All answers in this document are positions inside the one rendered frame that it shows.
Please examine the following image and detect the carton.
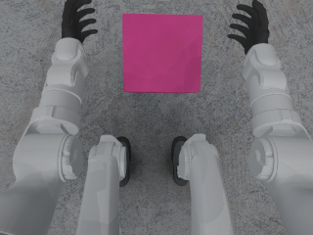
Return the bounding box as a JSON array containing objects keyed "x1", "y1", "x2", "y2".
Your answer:
[{"x1": 122, "y1": 13, "x2": 203, "y2": 94}]

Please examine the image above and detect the robot left hand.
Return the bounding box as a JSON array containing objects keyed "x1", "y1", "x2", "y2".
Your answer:
[{"x1": 61, "y1": 0, "x2": 98, "y2": 44}]

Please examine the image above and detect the robot right hand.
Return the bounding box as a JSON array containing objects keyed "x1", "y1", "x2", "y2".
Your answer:
[{"x1": 227, "y1": 0, "x2": 270, "y2": 54}]

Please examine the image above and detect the robot left forearm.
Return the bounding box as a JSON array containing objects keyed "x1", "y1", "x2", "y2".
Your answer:
[{"x1": 13, "y1": 37, "x2": 90, "y2": 176}]

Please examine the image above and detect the robot right forearm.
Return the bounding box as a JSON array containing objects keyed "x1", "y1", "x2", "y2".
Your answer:
[{"x1": 242, "y1": 43, "x2": 313, "y2": 143}]

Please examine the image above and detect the left robot shin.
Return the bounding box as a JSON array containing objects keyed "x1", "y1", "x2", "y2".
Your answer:
[{"x1": 88, "y1": 134, "x2": 125, "y2": 181}]

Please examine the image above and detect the robot right thigh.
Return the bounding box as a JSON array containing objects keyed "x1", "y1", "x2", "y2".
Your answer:
[{"x1": 180, "y1": 140, "x2": 236, "y2": 235}]

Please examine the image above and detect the robot left upper arm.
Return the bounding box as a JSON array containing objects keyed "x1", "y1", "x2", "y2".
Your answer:
[{"x1": 0, "y1": 133, "x2": 84, "y2": 235}]

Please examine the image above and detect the robot right upper arm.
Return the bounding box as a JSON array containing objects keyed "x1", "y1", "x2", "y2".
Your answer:
[{"x1": 247, "y1": 135, "x2": 313, "y2": 235}]

